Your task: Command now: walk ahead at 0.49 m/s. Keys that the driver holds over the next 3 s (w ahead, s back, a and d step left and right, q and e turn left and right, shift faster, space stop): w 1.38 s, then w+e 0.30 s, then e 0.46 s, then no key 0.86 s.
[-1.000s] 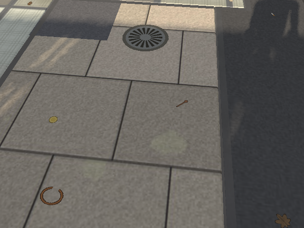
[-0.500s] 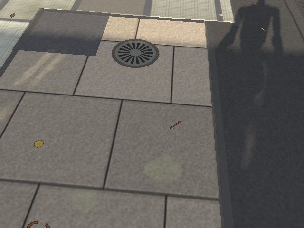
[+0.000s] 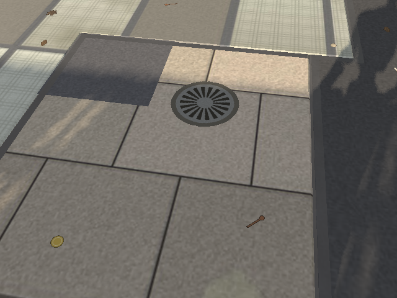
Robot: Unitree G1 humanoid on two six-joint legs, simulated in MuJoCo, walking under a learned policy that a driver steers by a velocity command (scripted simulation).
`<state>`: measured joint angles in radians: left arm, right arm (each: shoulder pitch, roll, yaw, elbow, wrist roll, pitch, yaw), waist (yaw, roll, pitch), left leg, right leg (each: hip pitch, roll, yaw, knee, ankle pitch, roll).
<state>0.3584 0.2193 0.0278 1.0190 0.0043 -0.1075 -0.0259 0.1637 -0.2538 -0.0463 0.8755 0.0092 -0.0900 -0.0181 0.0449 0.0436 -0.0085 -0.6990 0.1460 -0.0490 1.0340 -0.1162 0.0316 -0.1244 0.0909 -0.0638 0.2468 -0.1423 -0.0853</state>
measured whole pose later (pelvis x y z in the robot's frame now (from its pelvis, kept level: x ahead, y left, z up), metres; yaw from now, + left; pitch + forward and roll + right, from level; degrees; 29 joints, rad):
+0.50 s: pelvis +0.28 +0.08 +0.00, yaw +0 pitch +1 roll +1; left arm 0.20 0.28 0.05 0.92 -0.02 -0.08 0.00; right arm 0.31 -0.22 -0.04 0.94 0.00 -0.11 0.03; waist -0.03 -0.04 0.00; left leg -0.19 -0.06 0.07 0.30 -0.14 0.08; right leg -0.61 -0.11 0.04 1.08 -0.22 -0.05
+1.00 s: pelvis +0.55 +0.00 -0.01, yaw +0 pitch +1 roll +0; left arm 0.20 0.24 0.05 0.92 0.00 -0.10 -0.04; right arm 0.27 -0.26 -0.05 0.95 0.02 -0.10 -0.01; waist 0.01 0.03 0.02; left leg -0.47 0.07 -0.02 1.18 -0.32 0.05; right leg -0.30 0.04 -0.07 0.43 -0.15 -0.07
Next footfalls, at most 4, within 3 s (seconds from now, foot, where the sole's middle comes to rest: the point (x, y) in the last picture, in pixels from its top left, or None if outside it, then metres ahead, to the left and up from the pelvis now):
0.26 left None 0.33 0.16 -0.78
0.84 right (241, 265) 0.64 -0.08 -0.78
1.42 left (182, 188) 0.96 0.15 -0.78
1.94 right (245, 151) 1.18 -0.11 -0.78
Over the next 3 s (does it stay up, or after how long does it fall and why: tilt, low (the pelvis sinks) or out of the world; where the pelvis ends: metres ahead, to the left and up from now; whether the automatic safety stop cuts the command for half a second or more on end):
stays up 1.18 0.01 -0.01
